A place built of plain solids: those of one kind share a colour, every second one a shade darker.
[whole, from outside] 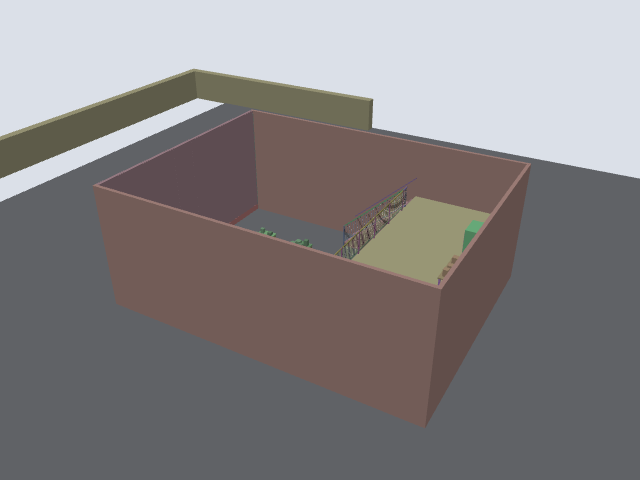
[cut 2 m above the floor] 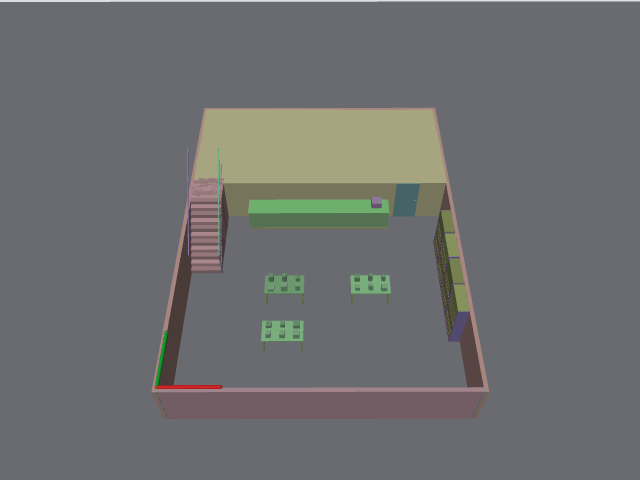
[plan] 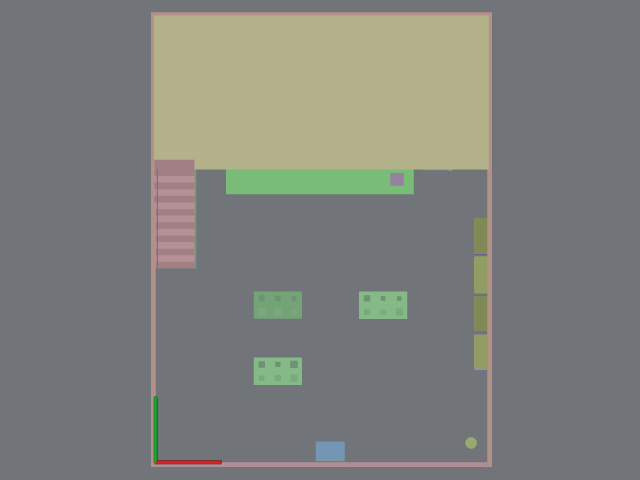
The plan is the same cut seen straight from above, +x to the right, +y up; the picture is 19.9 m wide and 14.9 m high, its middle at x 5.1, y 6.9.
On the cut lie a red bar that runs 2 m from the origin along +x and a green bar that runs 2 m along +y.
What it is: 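A pottery with its shop at street level behind a glazed front, one room two levels high, with a raised rear level reached by one straight flight, fitted out in the 1990s to 2020s; 10.3 x 13.8 m, 5.58 m high throughout; its front glazed onto the street; the raised level 2.96 m over the floor, over the rear 4.7 m, open to the hall behind a guard 1.0 m high along its edge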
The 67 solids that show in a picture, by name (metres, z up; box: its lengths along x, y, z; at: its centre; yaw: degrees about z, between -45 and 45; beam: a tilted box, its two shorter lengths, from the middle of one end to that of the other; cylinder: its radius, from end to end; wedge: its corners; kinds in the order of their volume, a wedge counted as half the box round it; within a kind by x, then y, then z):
{
 "upper_1": {"box": [10.39, 4.78, 3.01], "at": [5.14, 11.48, 1.46]},
 "street_hedge_1": {"box": [0.6, 15.85, 2.25], "at": [-14.46, -8.07, 1.07]},
 "street_hedge_2": {"box": [39.8, 0.6, 2.25], "at": [5.14, -16.3, 1.07]},
 "wall_1": {"box": [0.15, 14.12, 5.63], "at": [-0.07, 6.91, 2.77]},
 "wall_2": {"box": [10.59, 0.15, 5.63], "at": [5.14, 13.89, 2.77]},
 "wall_3": {"box": [0.15, 14.12, 5.63], "at": [10.37, 6.91, 2.77]},
 "stair_step_1": {"box": [1.26, 0.41, 0.23], "at": [0.58, 6.22, 0.07]},
 "stair_step_2": {"box": [1.26, 0.41, 0.42], "at": [0.58, 6.42, 0.16]},
 "stair_step_3": {"box": [1.26, 0.41, 0.6], "at": [0.58, 6.63, 0.25]},
 "stair_step_4": {"box": [1.26, 0.41, 0.79], "at": [0.58, 6.83, 0.34]},
 "stair_step_5": {"box": [1.26, 0.41, 0.97], "at": [0.58, 7.04, 0.44]},
 "stair_step_6": {"box": [1.26, 0.41, 1.16], "at": [0.58, 7.25, 0.53]},
 "stair_step_7": {"box": [1.26, 0.41, 1.34], "at": [0.58, 7.45, 0.62]},
 "stair_step_8": {"box": [1.26, 0.41, 1.53], "at": [0.58, 7.66, 0.71]},
 "stair_step_9": {"box": [1.26, 0.41, 1.72], "at": [0.58, 7.86, 0.81]},
 "stair_step_10": {"box": [1.26, 0.41, 1.9], "at": [0.58, 8.06, 0.9]},
 "stair_step_11": {"box": [1.26, 0.41, 2.08], "at": [0.58, 8.27, 0.99]},
 "stair_step_12": {"box": [1.26, 0.41, 2.27], "at": [0.58, 8.47, 1.08]},
 "stair_step_13": {"box": [1.26, 0.41, 2.46], "at": [0.58, 8.68, 1.18]},
 "stair_step_14": {"box": [1.26, 0.41, 2.64], "at": [0.58, 8.88, 1.27]},
 "stair_step_15": {"box": [1.26, 0.51, 2.83], "at": [0.58, 9.14, 1.36]},
 "window_wall_1": {"box": [4.82, 0.15, 5.63], "at": [2.41, -0.07, 2.77]},
 "window_wall_2": {"box": [1.2, 0.15, 5.63], "at": [5.42, -0.07, 2.77]},
 "window_wall_3": {"box": [4.27, 0.15, 5.63], "at": [8.15, -0.07, 2.77]},
 "counter_1": {"box": [5.79, 0.7, 1.05], "at": [5.09, 8.73, 0.47]},
 "shelves_body_1": {"box": [0.4, 1.16, 2.1], "at": [10.09, 3.42, 1.0]},
 "shelves_body_2": {"box": [0.4, 1.16, 2.1], "at": [10.09, 4.62, 1.0]},
 "shelves_body_3": {"box": [0.4, 1.16, 2.1], "at": [10.09, 5.82, 1.0]},
 "shelves_body_4": {"box": [0.4, 1.16, 2.1], "at": [10.09, 7.01, 1.0]},
 "upper_kiln_1": {"box": [0.95, 0.85, 1.4], "at": [3.95, 13.23, 3.61]},
 "shelves_goods_1": {"box": [0.41, 1.0, 0.32], "at": [10.09, 3.39, 0.29]},
 "shelves_goods_2": {"box": [0.41, 1.06, 0.35], "at": [10.09, 3.42, 0.79]},
 "shelves_goods_3": {"box": [0.41, 0.94, 0.37], "at": [10.09, 3.44, 1.28]},
 "shelves_goods_4": {"box": [0.41, 0.86, 0.39], "at": [10.09, 4.57, 0.8]},
 "shelves_goods_5": {"box": [0.41, 1.03, 0.31], "at": [10.09, 4.63, 0.29]},
 "shelves_goods_6": {"box": [0.41, 1.04, 0.37], "at": [10.09, 5.81, 0.8]},
 "shelves_goods_7": {"box": [0.41, 0.98, 0.39], "at": [10.09, 5.85, 1.28]},
 "stair_guard_rail_1": {"wedge": [[1.21, 6.01, 1.08], [1.21, 6.01, 1.14], [1.21, 9.09, 3.86], [1.21, 9.09, 3.92], [1.26, 6.01, 1.08], [1.26, 6.01, 1.14], [1.26, 9.09, 3.86], [1.26, 9.09, 3.92]]},
 "top_1": {"box": [1.5, 0.85, 0.05], "at": [3.79, 2.83, 0.78]},
 "top_2": {"box": [1.5, 0.85, 0.05], "at": [3.79, 4.88, 0.78]},
 "top_3": {"box": [1.5, 0.85, 0.05], "at": [7.06, 4.88, 0.78]},
 "counter_top_1": {"box": [5.83, 0.78, 0.04], "at": [5.09, 8.71, 1.02]},
 "stair_wall_rail_1": {"wedge": [[0.04, 6.01, 1.09], [0.04, 6.01, 1.14], [0.04, 9.09, 3.86], [0.04, 9.09, 3.92], [0.07, 6.01, 1.09], [0.07, 6.01, 1.14], [0.07, 9.09, 3.86], [0.07, 9.09, 3.92]]},
 "pot_1": {"box": [0.17, 0.17, 0.24], "at": [3.29, 2.61, 0.92]},
 "pot_2": {"box": [0.2, 0.2, 0.14], "at": [3.29, 3.04, 0.87]},
 "pot_3": {"box": [0.24, 0.24, 0.14], "at": [3.29, 4.66, 0.87]},
 "pot_4": {"box": [0.19, 0.19, 0.29], "at": [3.29, 5.09, 0.95]},
 "pot_5": {"box": [0.2, 0.2, 0.24], "at": [3.79, 2.61, 0.92]},
 "pot_6": {"box": [0.23, 0.23, 0.3], "at": [3.79, 4.66, 0.95]},
 "pot_7": {"box": [0.18, 0.18, 0.33], "at": [3.79, 5.09, 0.96]},
 "pot_8": {"box": [0.22, 0.22, 0.25], "at": [4.29, 2.61, 0.92]},
 "pot_9": {"box": [0.23, 0.23, 0.19], "at": [4.29, 3.04, 0.89]},
 "pot_10": {"box": [0.17, 0.17, 0.28], "at": [4.29, 4.66, 0.94]},
 "pot_11": {"box": [0.2, 0.2, 0.24], "at": [6.56, 5.09, 0.92]},
 "pot_12": {"box": [0.22, 0.22, 0.2], "at": [7.56, 4.66, 0.9]},
 "stair_guard_low_1": {"wedge": [[1.22, 6.01, 0.25], [1.22, 6.01, 0.28], [1.22, 9.09, 3.02], [1.22, 9.09, 3.06], [1.25, 6.01, 0.25], [1.25, 6.01, 0.28], [1.25, 9.09, 3.02], [1.25, 9.09, 3.06]]},
 "stallriser_1": {"box": [4.82, 0.05, 0.35], "at": [2.41, -0.02, 0.12]},
 "upper_top_1": {"box": [1.5, 0.85, 0.05], "at": [6.45, 13.23, 3.73]},
 "service_door_1": {"box": [0.95, 0.03, 2.1], "at": [8.77, 9.07, 1.0]},
 "shelves_cheek_1": {"box": [0.41, 0.032, 2.1], "at": [10.08, 2.85, 1.0]},
 "shelves_cheek_2": {"box": [0.41, 0.032, 2.1], "at": [10.08, 5.25, 1.0]},
 "till_1": {"box": [0.42, 0.4, 0.28], "at": [7.49, 8.78, 1.18]},
 "plant_pot_1": {"cylinder": 0.18, "from": [9.79, 0.6, 0.0], "to": [9.79, 0.6, 0.38]},
 "door_mat_1": {"box": [0.9, 0.6, 0.07], "at": [5.42, 0.35, -0.02]},
 "upper_pot_1": {"box": [0.23, 0.23, 0.24], "at": [5.95, 13.02, 3.88]},
 "upper_pot_2": {"box": [0.2, 0.2, 0.28], "at": [6.95, 13.02, 3.9]},
 "counter_kick_1": {"box": [5.79, 0.012, 0.15], "at": [5.09, 8.37, 0.03]}
}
